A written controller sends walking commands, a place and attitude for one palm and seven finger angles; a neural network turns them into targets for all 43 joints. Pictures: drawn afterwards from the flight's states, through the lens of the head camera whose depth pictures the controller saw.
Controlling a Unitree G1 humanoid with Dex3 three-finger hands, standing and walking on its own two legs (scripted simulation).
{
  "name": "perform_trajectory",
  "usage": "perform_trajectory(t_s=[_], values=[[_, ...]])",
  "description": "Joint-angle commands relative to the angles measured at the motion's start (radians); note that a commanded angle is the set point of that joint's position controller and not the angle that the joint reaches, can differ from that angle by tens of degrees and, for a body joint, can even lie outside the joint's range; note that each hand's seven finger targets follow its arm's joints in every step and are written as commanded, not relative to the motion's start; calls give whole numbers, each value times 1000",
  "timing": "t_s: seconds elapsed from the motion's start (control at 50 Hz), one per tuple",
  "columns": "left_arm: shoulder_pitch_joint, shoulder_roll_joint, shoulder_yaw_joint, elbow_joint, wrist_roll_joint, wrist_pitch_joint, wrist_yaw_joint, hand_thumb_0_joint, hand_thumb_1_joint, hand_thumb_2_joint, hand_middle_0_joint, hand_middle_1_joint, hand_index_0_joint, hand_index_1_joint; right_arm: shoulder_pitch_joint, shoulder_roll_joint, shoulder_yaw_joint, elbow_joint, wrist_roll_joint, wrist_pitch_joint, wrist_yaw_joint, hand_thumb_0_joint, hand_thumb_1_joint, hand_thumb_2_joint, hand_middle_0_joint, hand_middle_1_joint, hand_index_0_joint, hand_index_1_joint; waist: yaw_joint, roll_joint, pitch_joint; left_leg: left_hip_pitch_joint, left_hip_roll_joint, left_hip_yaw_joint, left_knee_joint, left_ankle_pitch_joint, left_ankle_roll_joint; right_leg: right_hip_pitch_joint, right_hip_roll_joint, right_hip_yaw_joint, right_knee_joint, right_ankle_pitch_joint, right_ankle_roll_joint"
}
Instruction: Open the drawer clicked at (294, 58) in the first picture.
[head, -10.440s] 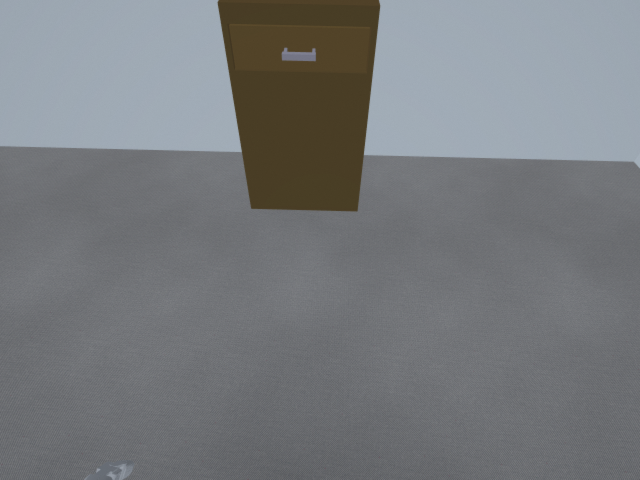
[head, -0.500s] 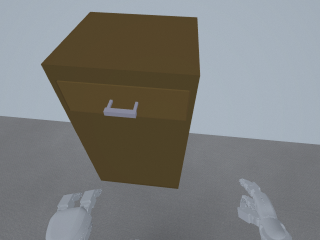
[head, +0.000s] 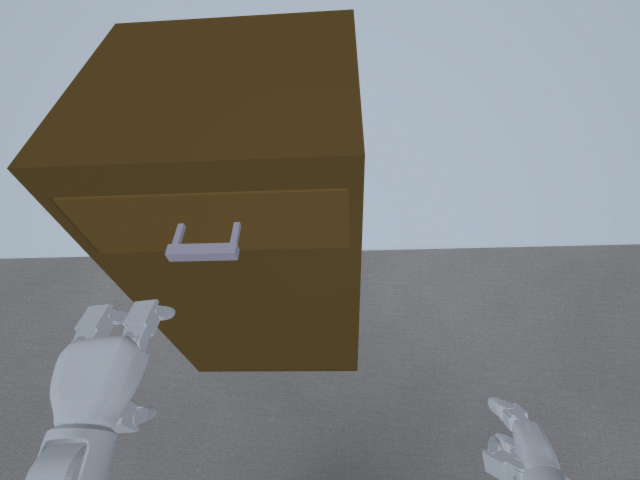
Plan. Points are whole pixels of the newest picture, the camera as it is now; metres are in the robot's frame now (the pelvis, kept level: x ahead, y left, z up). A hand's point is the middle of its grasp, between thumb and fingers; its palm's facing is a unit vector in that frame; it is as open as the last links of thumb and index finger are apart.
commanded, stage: raise the hand with hooked fingers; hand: left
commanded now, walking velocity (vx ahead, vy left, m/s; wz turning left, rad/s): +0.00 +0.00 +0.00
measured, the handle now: (205, 241) +0.45 +0.24 -0.01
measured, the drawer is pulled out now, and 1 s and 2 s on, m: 0.00 0.00 0.00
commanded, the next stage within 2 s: move the hooked fingers above the handle in 0.90 s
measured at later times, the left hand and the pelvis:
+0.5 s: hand (80, 285) +0.29 +0.31 +0.10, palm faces +0.11 -0.08 -0.99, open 13.8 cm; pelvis -0.02 +0.06 +0.02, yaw +1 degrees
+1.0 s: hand (52, 307) +0.26 +0.33 +0.10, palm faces +0.10 -0.09 -0.99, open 13.9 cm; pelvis -0.04 +0.07 +0.02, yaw +2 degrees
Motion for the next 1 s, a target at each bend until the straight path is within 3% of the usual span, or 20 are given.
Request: perform_trajectory(t_s=[0.0, 0.08, 0.12, 0.16, 0.18, 0.24, 0.34, 0.4, 0.48, 0.52, 0.56, 0.64, 0.74, 0.84, 0.9, 0.98], values=[[-172, 142, 135, -193, -9, 24, 100, 0, -290, 390, -285, -1065, -285, -1065, -125, -56, -50, -150, 13, -57, 3, 0, -900, -900, 200, 300, 200, 300, -1, -21, -323, 45, -20, 6, -13, 310, 22, 289, -125, 125, -80, 748, 71], [-198, 128, 74, -149, -43, 153, 35, 0, -383, 350, -292, -1125, -292, -1125, -143, -77, -57, -148, 42, -35, 8, 0, -900, -900, 200, 300, 200, 300, -6, -101, -310, 66, -16, 22, -55, 360, 18, 357, -133, 105, -100, 860, 94], [-276, 148, 42, -149, -41, 210, -20, 0, -430, 330, -295, -1155, -295, -1155, -151, -83, -50, -153, 54, -18, -1, 0, -900, -900, 200, 300, 200, 300, -12, -105, -276, 96, -10, 27, -90, 369, 20, 366, -126, 86, -128, 805, 92], [-344, 154, 8, -159, -35, 244, -68, 0, -477, 310, -298, -1185, -298, -1185, -155, -80, -41, -167, 59, -4, -12, 0, -900, -900, 200, 300, 200, 300, -16, -70, -228, 141, 1, 28, -113, 382, 25, 346, -117, 60, -153, 716, 79], [-395, 181, 15, -161, -23, 250, -87, 0, -500, 300, -300, -1200, -300, -1200, -156, -79, -34, -162, 58, 1, -15, 0, -900, -900, 200, 300, 200, 300, -12, -51, -237, 173, 5, 28, -126, 408, 26, 342, -110, 47, -161, 676, 74], [-502, 227, 35, -183, -5, 237, -121, 0, -500, 300, -300, -1200, -300, -1200, -147, -73, -24, -166, 53, 9, -25, 0, -900, -900, 200, 300, 200, 300, -4, 2, -240, 252, 16, 17, -151, 458, 24, 330, -94, 20, -185, 564, 55], [-635, 228, 36, -72, -2, 230, -158, 0, -500, 300, -300, -1200, -300, -1200, -126, -62, -11, -154, 65, 16, -27, 0, -900, -900, 200, 300, 200, 300, -6, 45, -154, 298, 39, -9, -208, 440, 5, 268, -73, -29, -231, 378, 36], [-736, 214, -1, -11, -7, 248, -197, 0, -500, 300, -300, -1200, -300, -1200, -112, -64, -6, -152, 73, 19, -26, 0, -900, -900, 200, 300, 200, 300, -16, 31, -126, 314, 48, -22, -236, 436, -5, 258, -69, -53, -249, 333, 35], [-838, 221, -28, 22, -20, 245, -265, 0, -500, 300, -300, -1200, -300, -1200, -91, -73, -4, -154, 74, 21, -28, 0, -900, -900, 200, 300, 200, 300, -25, 30, -152, 355, 56, -40, -260, 425, -12, 269, -70, -67, -271, 288, 35], [-772, 192, -44, 62, -30, 229, -299, 0, -500, 300, -300, -1200, -300, -1200, -82, -74, -4, -164, 72, 17, -26, 0, -900, -900, 200, 300, 200, 300, -17, -13, -132, 345, 57, -37, -267, 407, -5, 272, -70, -70, -282, 276, 37], [-724, 191, -39, 38, -38, 191, -325, 0, -500, 300, -300, -1200, -300, -1200, -70, -76, -5, -167, 68, 9, -17, 0, -900, -900, 200, 300, 200, 300, -8, 11, -150, 368, 66, -50, -272, 458, -14, 279, -72, -74, -284, 276, 35], [-730, 234, 16, -49, -34, 108, -314, 0, -500, 300, -300, -1200, -300, -1200, -59, -81, -13, -166, 56, -4, -6, 0, -900, -900, 200, 300, 200, 300, 4, 40, -150, 382, 81, -90, -285, 477, -30, 259, -66, -79, -286, 252, 35], [-779, 293, 100, -103, -18, 39, -214, 0, -500, 300, -300, -1200, -300, -1200, -50, -80, -23, -140, 52, -26, -6, 0, -900, -900, 200, 300, 200, 300, 21, 95, -169, 393, 83, -124, -298, 421, -52, 227, -55, -77, -270, 232, 31], [-770, 240, 61, -24, -23, 82, -164, 0, -500, 300, -300, -1200, -300, -1200, -45, -81, -34, -117, 65, -32, -3, 0, -900, -900, 200, 300, 200, 300, 10, 63, -172, 369, 70, -110, -305, 320, -52, 216, -54, -75, -272, 211, 31], [-760, 195, -7, -2, -32, 126, -183, 0, -500, 300, -300, -1200, -300, -1200, -48, -86, -34, -114, 71, -27, -7, 0, -900, -900, 200, 300, 200, 300, -5, 16, -161, 349, 65, -92, -312, 288, -43, 233, -61, -75, -283, 207, 34], [-760, 185, -46, -14, -32, 148, -232, 0, -500, 300, -300, -1200, -300, -1200, -57, -87, -28, -127, 69, -24, -13, 0, -900, -900, 200, 300, 200, 300, -12, 18, -158, 354, 61, -83, -312, 286, -30, 254, -65, -72, -295, 208, 35]])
